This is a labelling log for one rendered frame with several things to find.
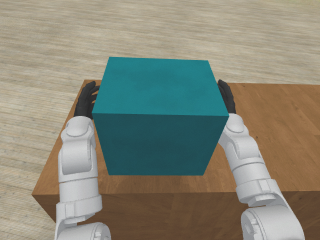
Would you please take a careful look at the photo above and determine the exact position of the robot left forearm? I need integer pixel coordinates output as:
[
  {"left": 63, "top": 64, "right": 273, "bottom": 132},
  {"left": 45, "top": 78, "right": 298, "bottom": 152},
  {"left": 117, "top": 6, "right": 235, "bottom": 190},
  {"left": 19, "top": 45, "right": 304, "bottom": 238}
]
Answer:
[{"left": 54, "top": 116, "right": 103, "bottom": 240}]

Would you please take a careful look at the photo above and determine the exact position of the carton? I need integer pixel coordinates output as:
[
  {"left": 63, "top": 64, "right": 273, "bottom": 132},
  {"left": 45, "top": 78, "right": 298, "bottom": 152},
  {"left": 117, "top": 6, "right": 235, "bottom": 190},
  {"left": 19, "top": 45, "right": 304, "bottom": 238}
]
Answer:
[{"left": 92, "top": 57, "right": 229, "bottom": 176}]

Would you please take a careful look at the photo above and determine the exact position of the robot right forearm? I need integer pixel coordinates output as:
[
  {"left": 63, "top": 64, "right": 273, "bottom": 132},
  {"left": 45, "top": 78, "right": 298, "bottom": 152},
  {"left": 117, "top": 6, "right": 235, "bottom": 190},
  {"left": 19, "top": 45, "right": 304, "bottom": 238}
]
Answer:
[{"left": 218, "top": 113, "right": 305, "bottom": 240}]

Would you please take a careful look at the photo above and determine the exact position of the robot right upper arm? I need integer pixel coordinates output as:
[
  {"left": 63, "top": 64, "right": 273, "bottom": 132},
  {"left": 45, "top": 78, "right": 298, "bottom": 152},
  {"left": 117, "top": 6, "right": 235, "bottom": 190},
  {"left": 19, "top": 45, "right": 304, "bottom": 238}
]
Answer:
[{"left": 241, "top": 204, "right": 304, "bottom": 240}]

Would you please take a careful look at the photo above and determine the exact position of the robot right hand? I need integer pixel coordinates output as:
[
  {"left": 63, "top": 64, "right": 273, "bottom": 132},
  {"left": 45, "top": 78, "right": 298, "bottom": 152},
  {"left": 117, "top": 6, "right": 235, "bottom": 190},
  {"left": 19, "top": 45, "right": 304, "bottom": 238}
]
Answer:
[{"left": 217, "top": 79, "right": 237, "bottom": 114}]

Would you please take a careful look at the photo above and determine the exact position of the robot left hand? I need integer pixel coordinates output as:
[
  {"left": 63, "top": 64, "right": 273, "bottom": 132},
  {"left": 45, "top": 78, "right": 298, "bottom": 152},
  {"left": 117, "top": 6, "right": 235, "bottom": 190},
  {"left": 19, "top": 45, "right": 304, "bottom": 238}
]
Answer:
[{"left": 73, "top": 81, "right": 100, "bottom": 120}]

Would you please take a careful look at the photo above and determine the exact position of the robot left upper arm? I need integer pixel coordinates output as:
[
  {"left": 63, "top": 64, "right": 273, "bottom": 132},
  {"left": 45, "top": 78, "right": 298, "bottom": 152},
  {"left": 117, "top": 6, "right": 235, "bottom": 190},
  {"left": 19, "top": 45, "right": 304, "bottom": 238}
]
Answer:
[{"left": 57, "top": 222, "right": 111, "bottom": 240}]

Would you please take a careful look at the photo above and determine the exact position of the pedestal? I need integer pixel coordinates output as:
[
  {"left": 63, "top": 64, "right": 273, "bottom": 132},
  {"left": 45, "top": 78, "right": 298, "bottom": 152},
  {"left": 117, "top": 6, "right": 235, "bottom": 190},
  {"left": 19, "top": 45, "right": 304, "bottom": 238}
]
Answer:
[{"left": 31, "top": 79, "right": 320, "bottom": 240}]

